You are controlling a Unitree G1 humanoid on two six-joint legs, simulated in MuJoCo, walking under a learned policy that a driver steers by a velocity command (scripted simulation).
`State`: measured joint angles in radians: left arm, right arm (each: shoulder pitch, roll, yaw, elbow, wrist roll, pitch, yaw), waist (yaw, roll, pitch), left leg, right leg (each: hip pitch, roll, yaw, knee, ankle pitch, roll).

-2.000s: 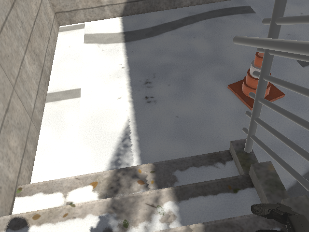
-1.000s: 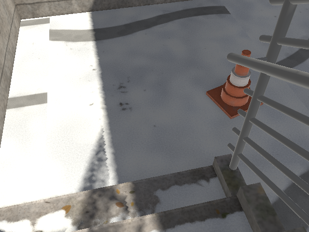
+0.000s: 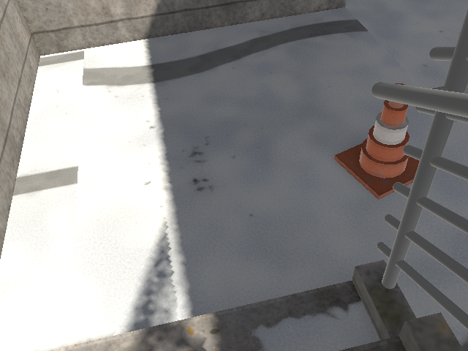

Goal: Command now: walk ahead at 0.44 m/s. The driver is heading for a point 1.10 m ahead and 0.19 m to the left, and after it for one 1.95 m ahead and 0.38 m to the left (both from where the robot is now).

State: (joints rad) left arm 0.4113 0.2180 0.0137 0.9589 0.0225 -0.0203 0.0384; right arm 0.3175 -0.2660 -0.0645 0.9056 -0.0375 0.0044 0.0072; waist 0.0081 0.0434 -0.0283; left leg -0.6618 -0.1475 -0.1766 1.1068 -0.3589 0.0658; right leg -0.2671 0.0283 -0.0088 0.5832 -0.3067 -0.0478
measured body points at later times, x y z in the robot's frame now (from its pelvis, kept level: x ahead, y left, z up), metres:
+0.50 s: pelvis +0.18 +0.06 -0.05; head +0.19 +0.07 +0.40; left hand +0.06 +0.30 -0.18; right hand +0.39 -0.18 -0.14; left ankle +0.23 +0.18 -0.73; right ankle +0.01 -0.09 -0.73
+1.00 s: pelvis +0.58 +0.16 -0.31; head +0.56 +0.16 +0.14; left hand +0.54 +0.43 -0.45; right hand +0.45 -0.12 -0.43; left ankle +0.39 +0.25 -0.84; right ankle +0.68 +0.15 -1.04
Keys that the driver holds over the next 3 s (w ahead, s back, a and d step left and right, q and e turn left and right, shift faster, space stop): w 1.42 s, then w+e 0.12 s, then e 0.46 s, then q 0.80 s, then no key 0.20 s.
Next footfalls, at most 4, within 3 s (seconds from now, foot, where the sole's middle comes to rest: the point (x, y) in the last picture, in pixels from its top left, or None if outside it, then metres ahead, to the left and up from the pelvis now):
0.48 left None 0.27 0.21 -0.86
1.00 right None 0.69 0.15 -1.11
1.56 left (157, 296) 1.06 0.47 -1.28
2.00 right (199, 267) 1.21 0.29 -1.28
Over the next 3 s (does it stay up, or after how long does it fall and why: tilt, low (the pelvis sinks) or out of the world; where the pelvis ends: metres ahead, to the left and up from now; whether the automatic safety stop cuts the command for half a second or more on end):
stays up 1.12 0.42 -0.51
